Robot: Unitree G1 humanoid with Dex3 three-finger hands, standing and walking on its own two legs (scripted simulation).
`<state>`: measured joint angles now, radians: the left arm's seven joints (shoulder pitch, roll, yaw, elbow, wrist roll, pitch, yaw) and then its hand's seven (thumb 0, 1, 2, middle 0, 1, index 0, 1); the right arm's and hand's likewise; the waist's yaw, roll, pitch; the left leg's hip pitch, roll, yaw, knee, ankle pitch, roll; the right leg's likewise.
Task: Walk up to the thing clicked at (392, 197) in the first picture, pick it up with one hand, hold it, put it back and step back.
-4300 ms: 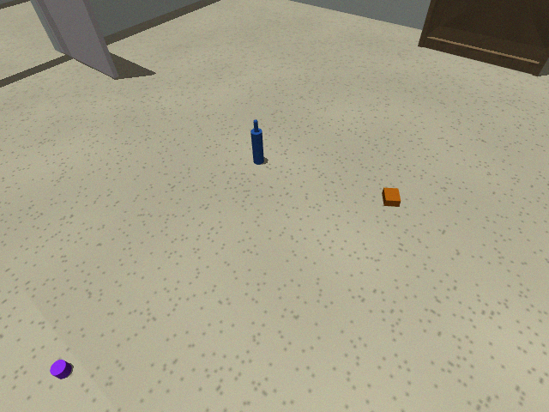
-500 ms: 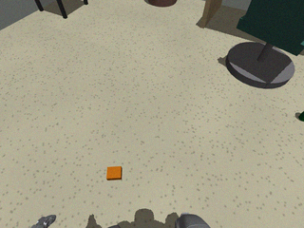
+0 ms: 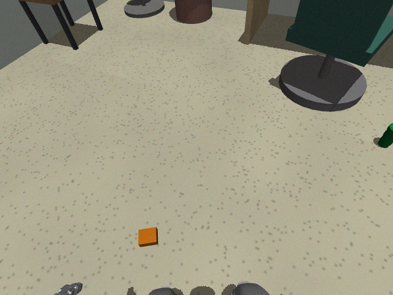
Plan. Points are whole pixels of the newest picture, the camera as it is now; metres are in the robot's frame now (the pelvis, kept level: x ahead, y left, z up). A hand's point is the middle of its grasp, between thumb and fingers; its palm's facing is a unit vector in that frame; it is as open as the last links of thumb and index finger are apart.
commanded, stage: walk up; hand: left
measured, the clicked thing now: (148, 237) +0.46 +0.31 -0.72
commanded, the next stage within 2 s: stand in 1.54 s
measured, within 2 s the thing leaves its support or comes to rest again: neither
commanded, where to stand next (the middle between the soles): +0.10 +0.03 m, yaw +2 degrees
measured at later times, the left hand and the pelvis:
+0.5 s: hand out of the picture +0.12 +0.27 -0.12, palm faces -0.02 -0.95 -0.31, open 7.4 cm; pelvis +0.01 +0.02 +0.03, yaw -1 degrees
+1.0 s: hand out of the picture +0.09 +0.28 -0.12, palm faces -0.03 -0.95 -0.32, open 7.4 cm; pelvis +0.02 +0.03 +0.04, yaw -1 degrees
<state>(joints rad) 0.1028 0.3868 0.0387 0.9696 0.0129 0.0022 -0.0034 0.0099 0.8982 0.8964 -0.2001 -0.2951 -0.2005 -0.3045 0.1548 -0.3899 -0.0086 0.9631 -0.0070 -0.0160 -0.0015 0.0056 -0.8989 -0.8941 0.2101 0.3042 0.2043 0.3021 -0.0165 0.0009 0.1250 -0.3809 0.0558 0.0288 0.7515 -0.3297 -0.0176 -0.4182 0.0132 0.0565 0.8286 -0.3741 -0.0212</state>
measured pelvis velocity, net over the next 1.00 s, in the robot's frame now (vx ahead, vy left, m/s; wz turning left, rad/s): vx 0.02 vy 0.03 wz -0.02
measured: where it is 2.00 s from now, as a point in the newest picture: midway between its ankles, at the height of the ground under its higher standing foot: outside the picture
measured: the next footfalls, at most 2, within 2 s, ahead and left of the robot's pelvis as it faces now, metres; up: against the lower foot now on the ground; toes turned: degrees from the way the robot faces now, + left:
none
